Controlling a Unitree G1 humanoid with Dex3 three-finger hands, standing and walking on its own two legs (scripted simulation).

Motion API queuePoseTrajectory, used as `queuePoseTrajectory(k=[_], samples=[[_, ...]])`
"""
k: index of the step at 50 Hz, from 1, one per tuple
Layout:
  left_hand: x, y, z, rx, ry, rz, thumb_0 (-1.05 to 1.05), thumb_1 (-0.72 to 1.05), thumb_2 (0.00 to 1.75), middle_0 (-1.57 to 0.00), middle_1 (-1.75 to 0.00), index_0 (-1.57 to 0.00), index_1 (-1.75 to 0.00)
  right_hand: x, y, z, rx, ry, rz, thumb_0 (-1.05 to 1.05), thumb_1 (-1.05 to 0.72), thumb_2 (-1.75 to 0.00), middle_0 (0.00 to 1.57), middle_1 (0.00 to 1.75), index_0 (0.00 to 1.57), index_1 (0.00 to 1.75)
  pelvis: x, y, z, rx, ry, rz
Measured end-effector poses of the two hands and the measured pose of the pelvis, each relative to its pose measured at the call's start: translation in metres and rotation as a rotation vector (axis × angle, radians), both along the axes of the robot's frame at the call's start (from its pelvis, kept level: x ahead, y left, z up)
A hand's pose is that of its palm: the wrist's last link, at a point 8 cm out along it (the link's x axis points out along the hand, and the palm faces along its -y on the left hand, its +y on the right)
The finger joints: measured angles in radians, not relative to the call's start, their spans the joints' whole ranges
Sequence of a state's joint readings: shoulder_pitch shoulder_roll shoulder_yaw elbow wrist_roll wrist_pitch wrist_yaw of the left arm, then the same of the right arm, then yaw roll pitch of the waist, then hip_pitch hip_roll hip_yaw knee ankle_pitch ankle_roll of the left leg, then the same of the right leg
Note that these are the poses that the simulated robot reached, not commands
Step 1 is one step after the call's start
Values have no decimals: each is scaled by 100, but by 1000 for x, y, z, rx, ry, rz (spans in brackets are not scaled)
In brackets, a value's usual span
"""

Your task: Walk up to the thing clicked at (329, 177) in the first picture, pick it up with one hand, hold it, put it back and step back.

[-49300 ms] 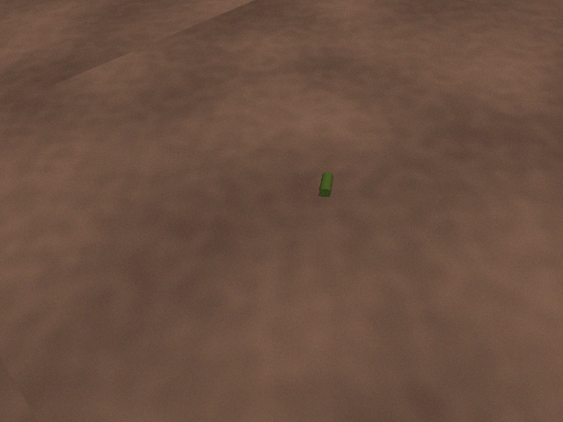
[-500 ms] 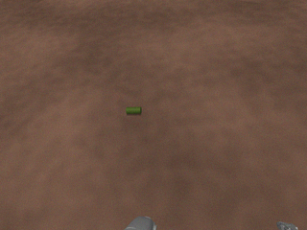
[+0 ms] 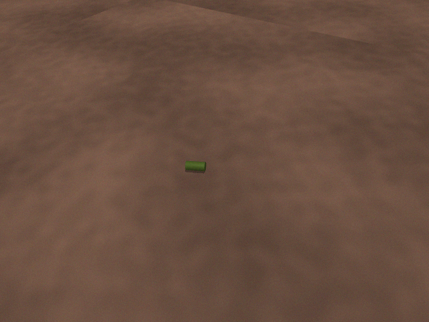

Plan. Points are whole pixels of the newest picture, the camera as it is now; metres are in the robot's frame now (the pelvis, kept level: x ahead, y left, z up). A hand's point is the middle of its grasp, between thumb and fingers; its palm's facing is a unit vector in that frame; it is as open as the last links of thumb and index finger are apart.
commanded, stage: step back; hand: left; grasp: from above
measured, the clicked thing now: (195, 165) +1.11 +0.23 -0.73
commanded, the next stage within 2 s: stand in 0.54 s
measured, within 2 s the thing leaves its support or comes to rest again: neither
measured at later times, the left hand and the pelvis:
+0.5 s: hand out of the picture +0.14 +0.30 -0.14, palm faces -0.01 -0.93 -0.37, open 7.4 cm; pelvis +0.04 +0.04 +0.01, yaw -1 degrees
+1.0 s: hand out of the picture +0.11 +0.28 -0.14, palm faces -0.05 -0.94 -0.34, open 7.4 cm; pelvis +0.03 +0.03 +0.02, yaw -1 degrees
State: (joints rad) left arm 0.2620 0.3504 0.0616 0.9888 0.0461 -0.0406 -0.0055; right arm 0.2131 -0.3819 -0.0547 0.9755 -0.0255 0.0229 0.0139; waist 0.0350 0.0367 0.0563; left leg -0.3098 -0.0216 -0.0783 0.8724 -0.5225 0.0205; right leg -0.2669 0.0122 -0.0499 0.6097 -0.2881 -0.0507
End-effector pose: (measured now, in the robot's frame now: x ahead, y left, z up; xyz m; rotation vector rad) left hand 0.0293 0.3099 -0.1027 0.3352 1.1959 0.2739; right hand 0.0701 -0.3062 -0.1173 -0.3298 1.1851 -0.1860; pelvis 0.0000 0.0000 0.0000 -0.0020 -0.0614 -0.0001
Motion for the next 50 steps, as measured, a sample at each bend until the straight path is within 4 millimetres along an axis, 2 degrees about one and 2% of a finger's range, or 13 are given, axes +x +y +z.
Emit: queuePoseTrajectory(k=[4,8,12,16,23,29,37,50], samples=[[-1,1,4,-5,12,12,0,90,90,-21,-30,-21,-30,16,2,5,-5,-9,22,1,-90,-90,20,30,20,30,5,6,4,3,7,8],[9,16,2,-1,27,13,0,90,90,-21,-30,-21,-30,24,9,5,-15,8,27,0,-91,-90,20,30,20,30,14,16,3,3,20,18],[32,34,-6,-2,18,10,0,90,90,-21,-30,-21,-30,27,23,3,-35,23,12,0,-91,-90,20,30,20,30,23,30,-2,22,17,17],[59,41,-9,-13,6,-13,0,90,90,-21,-30,-20,-30,33,40,5,-18,20,-2,1,-91,-90,20,30,20,30,32,36,0,8,24,1],[97,39,-5,-24,-26,-52,0,90,90,-20,-30,-20,-30,61,54,9,9,-24,-13,1,-90,-90,20,30,20,30,43,39,5,-4,31,-13],[115,33,1,-30,-49,-72,0,90,90,-20,-30,-20,-30,80,56,13,18,-62,-14,0,-90,-90,20,30,20,30,46,40,9,-2,26,-15],[114,22,5,-52,-41,-83,0,90,90,-20,-30,-20,-30,77,50,22,18,-74,-20,0,-90,-90,20,30,20,30,44,39,16,1,9,-11],[78,19,4,-58,32,-71,0,90,90,-21,-30,-20,-30,35,41,20,17,12,-47,0,-90,-90,20,30,20,30,31,34,21,1,7,-11]])
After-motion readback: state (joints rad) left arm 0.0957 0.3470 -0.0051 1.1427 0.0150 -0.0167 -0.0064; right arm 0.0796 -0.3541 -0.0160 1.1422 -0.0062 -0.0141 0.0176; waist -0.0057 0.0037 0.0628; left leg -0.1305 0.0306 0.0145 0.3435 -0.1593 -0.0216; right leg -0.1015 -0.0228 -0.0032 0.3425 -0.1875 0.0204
